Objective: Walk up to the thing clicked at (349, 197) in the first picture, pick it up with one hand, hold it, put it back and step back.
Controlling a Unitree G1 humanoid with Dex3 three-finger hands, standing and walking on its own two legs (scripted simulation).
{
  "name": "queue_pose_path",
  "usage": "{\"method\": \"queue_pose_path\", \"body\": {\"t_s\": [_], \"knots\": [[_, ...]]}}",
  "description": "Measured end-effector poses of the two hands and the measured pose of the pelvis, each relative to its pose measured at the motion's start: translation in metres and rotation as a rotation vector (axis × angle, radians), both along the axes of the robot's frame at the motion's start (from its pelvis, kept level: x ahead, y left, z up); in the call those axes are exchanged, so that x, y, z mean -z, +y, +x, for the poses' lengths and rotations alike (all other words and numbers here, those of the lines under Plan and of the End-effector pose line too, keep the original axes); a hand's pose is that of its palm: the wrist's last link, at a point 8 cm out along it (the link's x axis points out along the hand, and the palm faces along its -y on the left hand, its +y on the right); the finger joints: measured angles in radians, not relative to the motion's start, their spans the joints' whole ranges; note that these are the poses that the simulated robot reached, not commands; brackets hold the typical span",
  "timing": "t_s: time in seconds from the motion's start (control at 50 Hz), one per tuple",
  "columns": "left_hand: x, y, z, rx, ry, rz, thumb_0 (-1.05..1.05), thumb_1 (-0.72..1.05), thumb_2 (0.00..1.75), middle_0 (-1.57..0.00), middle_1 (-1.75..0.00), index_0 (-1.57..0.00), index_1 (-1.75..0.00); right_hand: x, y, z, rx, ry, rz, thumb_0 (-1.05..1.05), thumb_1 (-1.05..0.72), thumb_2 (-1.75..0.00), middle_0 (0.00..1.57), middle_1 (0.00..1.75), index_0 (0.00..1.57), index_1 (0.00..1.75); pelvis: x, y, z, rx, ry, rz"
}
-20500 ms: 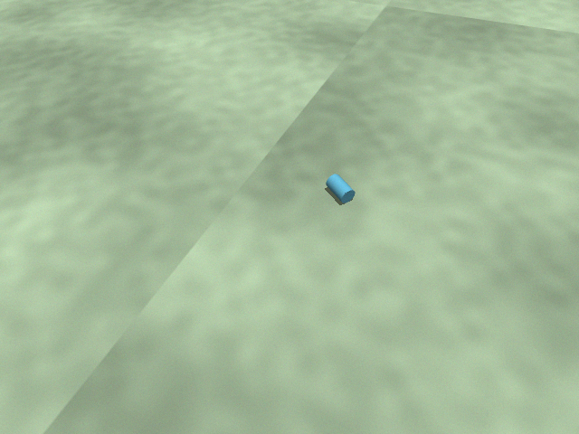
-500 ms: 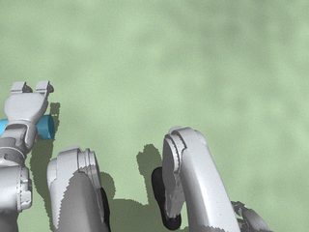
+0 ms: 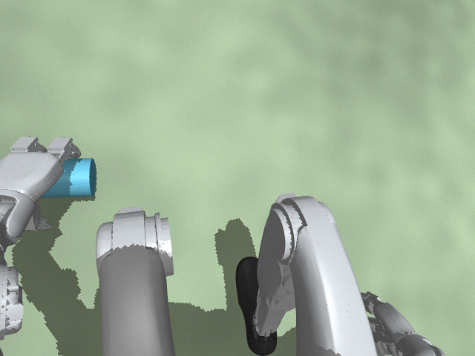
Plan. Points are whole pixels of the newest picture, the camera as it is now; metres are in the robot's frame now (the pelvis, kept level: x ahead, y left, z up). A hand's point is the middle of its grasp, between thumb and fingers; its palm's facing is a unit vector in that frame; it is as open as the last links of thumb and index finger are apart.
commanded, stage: rest palm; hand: left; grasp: from above
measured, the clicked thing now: (57, 177) +0.40 +0.31 -0.27
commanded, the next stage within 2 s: none
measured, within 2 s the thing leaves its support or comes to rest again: neither
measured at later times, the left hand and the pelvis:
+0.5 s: hand (38, 179) +0.39 +0.33 -0.23, palm faces -0.56 -0.10 -0.83, open 14.3 cm; pelvis +0.01 +0.00 -0.02, yaw -1 degrees
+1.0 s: hand (58, 191) +0.37 +0.30 -0.25, palm faces -0.37 -0.03 -0.93, open 14.4 cm; pelvis +0.01 +0.01 -0.02, yaw -3 degrees
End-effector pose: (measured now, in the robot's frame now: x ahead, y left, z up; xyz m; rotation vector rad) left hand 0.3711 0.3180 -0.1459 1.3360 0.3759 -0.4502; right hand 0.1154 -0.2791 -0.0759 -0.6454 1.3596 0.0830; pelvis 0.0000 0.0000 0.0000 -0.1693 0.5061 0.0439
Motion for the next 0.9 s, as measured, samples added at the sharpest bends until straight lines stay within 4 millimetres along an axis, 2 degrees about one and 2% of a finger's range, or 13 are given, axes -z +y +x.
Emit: {"method": "queue_pose_path", "body": {"t_s": [0.12,0.24,0.34,0.42,0.48,0.54,0.64,0.74,0.9], "knots": [[0.023,-0.018,-0.004,0.047,-0.104,0.044,-0.01,-0.50,0.97,-0.10,-1.00,-0.10,-0.99,0.000,0.004,0.004,-0.012,0.004,-0.022,0.00,-0.91,-0.90,0.20,0.30,0.20,0.30,0.007,0.004,0.003,0.017,0.004,-0.007],[0.023,-0.022,0.005,-0.003,-0.175,0.177,-0.01,-0.51,0.98,-0.09,-0.98,-0.08,-0.98,0.013,0.014,0.004,-0.030,0.013,0.059,0.00,-0.90,-0.90,0.20,0.30,0.20,0.30,0.010,0.004,0.005,0.019,0.027,0.000],[0.019,-0.016,0.028,-0.120,-0.128,0.233,0.00,-0.53,1.00,-0.08,-0.98,-0.07,-0.98,0.024,0.018,0.000,-0.035,-0.010,0.139,0.00,-0.90,-0.90,0.20,0.30,0.20,0.30,0.013,0.002,0.004,0.020,0.026,0.006],[0.020,0.002,0.041,-0.260,-0.052,0.231,0.00,-0.54,1.00,-0.08,-0.99,-0.06,-0.99,0.027,0.016,-0.014,-0.008,-0.003,0.159,0.00,-0.91,-0.90,0.20,0.30,0.20,0.30,0.014,-0.001,0.005,0.021,0.029,0.008],[0.029,0.012,0.036,-0.266,0.054,0.251,0.00,-0.53,0.99,-0.07,-1.00,-0.06,-1.00,0.029,0.014,-0.028,0.013,0.042,0.159,0.00,-0.91,-0.90,0.20,0.30,0.20,0.30,0.016,-0.002,0.007,0.019,0.033,0.010],[0.039,0.011,0.026,-0.230,0.139,0.215,0.00,-0.53,0.99,-0.07,-1.02,-0.07,-1.02,0.030,0.012,-0.040,0.015,0.100,0.159,0.00,-0.91,-0.91,0.20,0.30,0.20,0.30,0.015,-0.003,0.008,0.021,0.025,0.008],[0.046,0.001,0.016,-0.135,0.100,0.084,0.00,-0.54,0.99,-0.06,-1.02,-0.07,-1.02,0.023,0.009,-0.048,-0.003,0.155,0.122,0.00,-0.92,-0.91,0.20,0.30,0.20,0.30,0.013,-0.003,0.007,0.028,-0.004,-0.007],[0.045,-0.008,0.006,-0.053,0.003,0.017,-0.01,-0.54,0.99,-0.07,-1.01,-0.07,-1.01,0.012,0.005,-0.041,-0.039,0.155,0.057,0.00,-0.91,-0.91,0.20,0.30,0.20,0.30,0.014,-0.002,0.005,0.037,-0.025,-0.016],[0.045,-0.017,-0.008,0.018,-0.111,0.112,-0.01,-0.53,1.00,-0.08,-0.97,-0.06,-0.98,0.004,0.008,-0.009,-0.114,0.075,0.025,0.00,-0.90,-0.90,0.20,0.30,0.20,0.30,0.015,0.004,0.005,0.046,-0.022,-0.026]]}}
